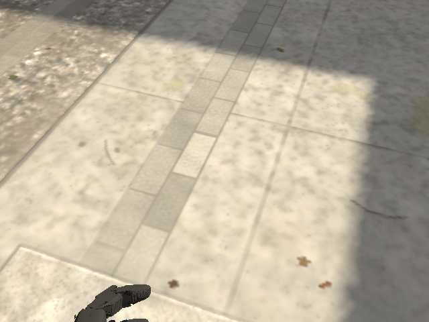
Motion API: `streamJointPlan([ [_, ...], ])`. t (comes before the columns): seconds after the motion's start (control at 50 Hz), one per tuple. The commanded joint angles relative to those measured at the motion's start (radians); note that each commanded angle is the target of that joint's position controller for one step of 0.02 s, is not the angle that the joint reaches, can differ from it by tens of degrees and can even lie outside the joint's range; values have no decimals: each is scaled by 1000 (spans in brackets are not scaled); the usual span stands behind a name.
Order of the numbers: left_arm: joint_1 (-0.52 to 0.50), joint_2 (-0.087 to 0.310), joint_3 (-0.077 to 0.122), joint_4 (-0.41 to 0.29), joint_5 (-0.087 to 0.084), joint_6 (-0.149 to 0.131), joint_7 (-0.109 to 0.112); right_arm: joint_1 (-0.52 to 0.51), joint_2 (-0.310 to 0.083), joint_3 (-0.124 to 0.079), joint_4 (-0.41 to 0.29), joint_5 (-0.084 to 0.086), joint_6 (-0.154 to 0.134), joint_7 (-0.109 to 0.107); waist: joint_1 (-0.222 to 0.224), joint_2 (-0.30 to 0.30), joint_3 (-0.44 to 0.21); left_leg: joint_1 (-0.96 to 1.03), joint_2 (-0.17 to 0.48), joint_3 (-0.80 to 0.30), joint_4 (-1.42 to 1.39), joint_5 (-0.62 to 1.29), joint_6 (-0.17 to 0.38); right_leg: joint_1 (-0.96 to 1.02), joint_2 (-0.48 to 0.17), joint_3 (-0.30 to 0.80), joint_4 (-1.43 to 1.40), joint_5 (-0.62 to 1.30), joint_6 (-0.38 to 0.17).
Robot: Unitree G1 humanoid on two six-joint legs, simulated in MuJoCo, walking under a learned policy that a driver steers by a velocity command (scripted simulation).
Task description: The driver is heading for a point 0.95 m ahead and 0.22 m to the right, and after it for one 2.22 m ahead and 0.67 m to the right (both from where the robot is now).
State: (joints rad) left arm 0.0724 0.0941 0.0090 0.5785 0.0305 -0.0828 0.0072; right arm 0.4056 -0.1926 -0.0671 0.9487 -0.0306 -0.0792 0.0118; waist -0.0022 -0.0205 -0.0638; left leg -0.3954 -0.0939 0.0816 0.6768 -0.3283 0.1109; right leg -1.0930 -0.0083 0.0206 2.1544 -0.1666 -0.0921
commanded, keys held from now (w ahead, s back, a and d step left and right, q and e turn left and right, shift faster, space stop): w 0.54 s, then w+e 0.46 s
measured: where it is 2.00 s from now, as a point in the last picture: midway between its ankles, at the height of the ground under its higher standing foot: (275, 179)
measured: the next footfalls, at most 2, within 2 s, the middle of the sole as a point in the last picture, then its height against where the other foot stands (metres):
right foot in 0.28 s outside the picture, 0.18 m higher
left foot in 0.78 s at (200, 262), level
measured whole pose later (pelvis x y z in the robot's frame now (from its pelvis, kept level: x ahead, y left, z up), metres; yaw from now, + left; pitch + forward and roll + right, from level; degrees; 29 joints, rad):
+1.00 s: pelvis +0.60 -0.02 +0.21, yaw -10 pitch +3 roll +1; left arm 0.26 0.26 0.08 0.72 0.03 -0.03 -0.02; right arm 0.36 -0.20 -0.05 0.78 -0.02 -0.13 -0.01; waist -0.02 -0.06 -0.06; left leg -0.19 -0.02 0.15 0.36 -0.22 0.05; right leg -0.63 -0.05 0.04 1.18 -0.26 -0.03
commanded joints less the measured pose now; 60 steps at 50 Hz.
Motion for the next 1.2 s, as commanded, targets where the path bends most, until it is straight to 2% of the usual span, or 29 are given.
streamJointPlan([
  [0.02, -55, -101, -49, -61, -10, 27, 18, 49, 15, 29, 18, -2, -55, 18, 16, 61, 100, 94, 294, -365, -378, 79, 90, -356, 1, -1, 323, -102, -44],
  [0.08, -234, -119, -77, -146, -9, 46, 16, 93, 8, 40, 47, 7, -54, 11, 18, 12, 153, 51, 226, -265, -459, -4, 1, -374, -35, -100, 94, -101, -50],
  [0.14, -348, -89, -79, -191, -15, 76, -5, 199, -17, 32, 57, 27, -35, -44, -60, 86, 117, 137, 241, -273, -667, 227, 71, -191, -71, -199, -255, -135, -33],
  [0.22, -215, -96, -61, -98, -48, 88, -19, 204, -63, 9, -14, 43, -24, -64, 4, 103, -23, 355, 260, -68, -544, 1225, 85, 250, -1, -292, -699, -325, -96],
  [0.26, -53, -5, -17, -45, -67, 100, -4, 182, -135, -12, -52, 34, -39, -57, 82, 224, -130, 425, 338, -101, -308, 1810, 106, 484, 94, -289, -832, -451, -96],
  [0.28, 55, 69, 11, -28, -42, 102, 8, 160, -153, -21, -64, 47, -59, -32, 134, 270, -184, 442, 358, -94, -127, 1914, 95, 615, 117, -231, -937, -471, -116],
  [0.3, 211, 160, 48, -3, -6, 94, 14, 107, -161, -26, -98, 58, -94, -14, 219, 238, -283, 301, 334, -102, 168, 1769, 77, 822, 2, 47, -1048, -570, -172],
  [0.32, 279, 255, 78, 44, 5, 93, 13, 84, -123, -34, -164, 69, -114, 35, 207, -57, -303, -49, 98, -129, 555, 1106, 32, 932, -174, 622, -1477, -928, -287],
  [0.34, 187, 264, 96, 62, -25, 104, 2, 18, -73, -47, -206, 22, -119, 59, 169, -234, -237, -276, -64, -176, 1089, 255, -5, 860, -247, 1053, -1878, -1020, -340],
  [0.36, 48, 204, 83, 72, -42, 73, -8, 3, 11, -31, -260, -5, -104, 47, 52, -105, -141, -398, -7, -302, 1327, 283, -6, 758, -286, 974, -1872, -924, -282],
  [0.4, 64, 86, 52, 197, -6, 21, -5, -103, 76, 16, -330, -8, -60, 2, -25, 120, 112, -518, 46, -249, 1361, 233, 34, 522, -272, 619, -1746, -630, -198],
  [0.44, 112, 23, 34, 286, 24, -6, -10, -60, 140, 54, -346, 1, -11, -23, -110, 122, 146, -545, 64, -287, 1302, 166, 35, 472, -224, 357, -1726, -339, -119],
  [0.46, 135, 26, 32, 320, 19, -21, -16, -53, 146, 58, -339, 9, 13, -22, -122, 68, 161, -579, 59, -291, 1263, 101, 34, 482, -201, 260, -1747, -286, -100],
  [0.5, 109, 88, 38, 297, -5, -38, -15, -93, 49, 43, -342, 14, 32, -19, -123, 71, 200, -465, 82, -221, 887, 168, -3, 429, -136, 81, -1845, -179, -90],
  [0.56, 198, 199, 57, 292, -35, -69, -4, -174, -38, 18, -342, -4, 18, 9, -76, 12, 121, -326, 179, -70, 475, 357, -43, 607, -97, -1, -1941, 174, -104],
  [0.6, 275, 231, 73, 283, -34, -70, 3, -260, 17, 33, -321, 20, 10, 29, -2, 22, 39, -194, 150, -7, 227, 387, -49, 744, -64, -33, -1980, 196, -84],
  [0.64, 366, 235, 77, 279, -26, -57, 7, -376, 37, 38, -358, 27, 11, 41, 61, -30, 80, -237, 128, 10, 47, 321, -59, 947, -110, 25, -1986, 308, -95],
  [0.7, 390, 249, 77, 260, -27, -39, 5, -409, -4, 23, -366, 19, -2, 29, 67, -87, 53, -165, 61, 31, -115, 249, -56, 1140, -135, 36, -1880, 628, -85],
  [0.74, 385, 276, 84, 252, -22, -38, 7, -266, -62, -2, -330, 9, -21, 13, -5, -116, -29, 32, 18, 10, -207, 187, -28, 1167, -141, 41, -1678, 815, -65],
  [0.76, 360, 283, 85, 236, -29, -37, 14, -136, -87, -14, -298, -4, -35, -1, -75, -92, -90, 230, 56, -32, -274, 245, -11, 1070, -121, 30, -1519, 698, -52],
  [0.78, 341, 234, 73, 191, -34, -37, 13, 8, -154, -31, -289, -34, -41, -18, -135, -34, -211, 476, 241, -196, -234, 129, 31, 873, -94, 20, -1285, 393, -47],
  [0.8, 422, 100, 42, 134, -71, -34, 8, 17, -243, -43, -302, -71, -48, -24, -70, 203, -312, 772, 556, -642, -231, 213, 154, 475, 49, -40, -961, -284, -4],
  [0.82, 411, 198, 66, 146, -53, -25, 12, 5, -206, -45, -310, -38, -35, -22, -93, 160, -335, 692, 560, -790, -325, 138, 210, 391, 47, 26, -816, -318, -4],
  [0.86, 262, 205, 72, 107, -31, -19, 0, -94, -82, -6, -298, -6, -43, -14, -54, 36, -103, 428, 450, -490, -379, 115, 131, 376, -25, 66, -845, -157, 3],
  [0.9, 264, 200, 76, 104, -6, 10, -19, -102, -52, 8, -271, 7, -52, -22, -6, 81, -8, 286, 379, -326, -444, 195, 69, 415, -55, 61, -908, -132, 31],
  [0.96, 259, 180, 72, 99, 13, 50, -35, -75, -80, 4, -237, 15, -69, -23, 24, 97, 43, 228, 366, -205, -502, 295, 60, 395, -69, 51, -934, -98, 62],
  [1.06, 102, 172, 61, 47, 6, 60, -53, -51, -117, 1, -187, 3, -65, -14, 14, 106, 121, 221, 324, -14, -544, 353, 40, 337, -94, 16, -1151, 90, 78],
  [1.16, -33, 172, 52, 2, 0, 57, -80, -7, -174, -14, -153, 6, -51, -22, -30, 90, 149, 317, 337, 96, -545, 419, -1, 463, -72, -100, -1443, 150, 14],
  [1.2, -44, 188, 57, -13, 5, 56, -75, 15, -194, -18, -137, 8, -33, -31, -31, 102, 144, 409, 353, 131, -457, 639, -15, 491, -33, -141, -1496, 63, -23],
])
